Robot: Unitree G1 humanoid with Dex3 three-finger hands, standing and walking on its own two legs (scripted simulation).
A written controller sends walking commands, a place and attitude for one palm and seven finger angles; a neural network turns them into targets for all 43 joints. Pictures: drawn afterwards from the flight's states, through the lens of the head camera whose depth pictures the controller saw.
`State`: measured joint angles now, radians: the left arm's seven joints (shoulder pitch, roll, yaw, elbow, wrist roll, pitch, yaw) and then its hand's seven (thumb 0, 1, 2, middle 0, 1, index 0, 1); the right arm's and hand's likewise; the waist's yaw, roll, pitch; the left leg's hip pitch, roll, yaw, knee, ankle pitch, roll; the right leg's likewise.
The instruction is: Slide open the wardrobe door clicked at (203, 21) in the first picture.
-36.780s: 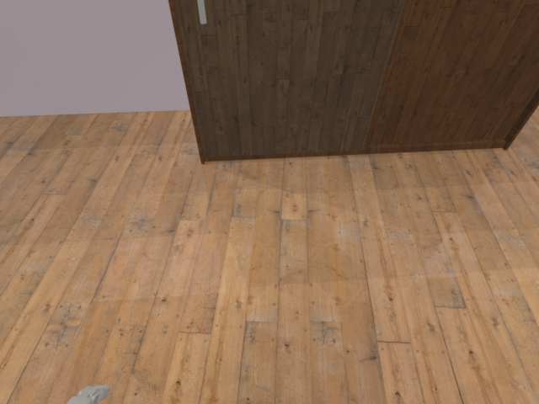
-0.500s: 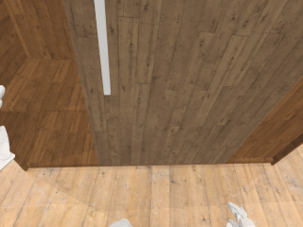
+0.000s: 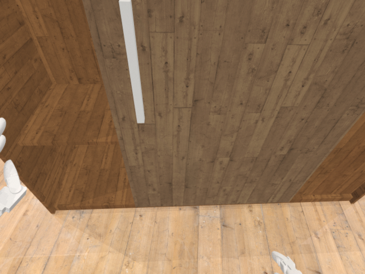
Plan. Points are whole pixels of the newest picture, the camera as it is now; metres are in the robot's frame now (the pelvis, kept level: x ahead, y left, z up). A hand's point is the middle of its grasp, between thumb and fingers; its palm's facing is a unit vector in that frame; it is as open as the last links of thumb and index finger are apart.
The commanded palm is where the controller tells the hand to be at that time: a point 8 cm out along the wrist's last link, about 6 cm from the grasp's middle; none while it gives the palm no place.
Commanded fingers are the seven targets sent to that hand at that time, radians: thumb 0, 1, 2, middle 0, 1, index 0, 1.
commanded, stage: stop stepping back and stand still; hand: left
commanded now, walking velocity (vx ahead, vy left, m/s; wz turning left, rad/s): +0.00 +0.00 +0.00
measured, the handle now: (135, 68) +0.57 +0.19 +0.17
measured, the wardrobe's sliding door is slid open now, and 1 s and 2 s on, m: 0.46 0.46 0.46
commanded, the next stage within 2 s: let the arm hang, fingers relaxed in 0.38 s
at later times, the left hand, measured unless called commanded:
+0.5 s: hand (38, 179) +0.23 +0.28 +0.14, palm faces +0.38 -0.79 -0.48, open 7.4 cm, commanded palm none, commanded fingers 0.00 0.90 0.90 -0.20 -0.30 -0.20 -0.30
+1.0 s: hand out of the picture -0.07 +0.20 -0.17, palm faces +0.06 -0.98 -0.19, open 7.2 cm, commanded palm none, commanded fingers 0.00 0.90 0.90 -0.20 -0.30 -0.20 -0.30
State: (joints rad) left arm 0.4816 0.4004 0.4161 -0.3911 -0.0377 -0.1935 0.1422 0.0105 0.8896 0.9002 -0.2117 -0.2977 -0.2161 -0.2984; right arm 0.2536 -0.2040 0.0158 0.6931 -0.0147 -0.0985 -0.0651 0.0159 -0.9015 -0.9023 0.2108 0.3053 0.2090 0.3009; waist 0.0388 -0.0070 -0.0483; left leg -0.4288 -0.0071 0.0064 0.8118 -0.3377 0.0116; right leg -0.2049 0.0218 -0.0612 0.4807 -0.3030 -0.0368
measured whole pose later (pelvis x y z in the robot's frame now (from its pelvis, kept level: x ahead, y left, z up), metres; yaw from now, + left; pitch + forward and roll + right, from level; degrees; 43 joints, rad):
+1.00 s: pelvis -0.02 +0.01 +0.00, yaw +3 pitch +0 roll -1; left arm 0.30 0.21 0.01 1.12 0.01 0.04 0.00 0.01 0.94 0.90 -0.20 -0.30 -0.20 -0.30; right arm 0.27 -0.21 0.00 1.09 -0.02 0.03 -0.03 0.01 -0.91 -0.90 0.20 0.30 0.20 0.30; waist 0.00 -0.01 0.08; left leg -0.31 0.00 -0.03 0.49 -0.19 0.01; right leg -0.17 -0.01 -0.10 0.45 -0.28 -0.01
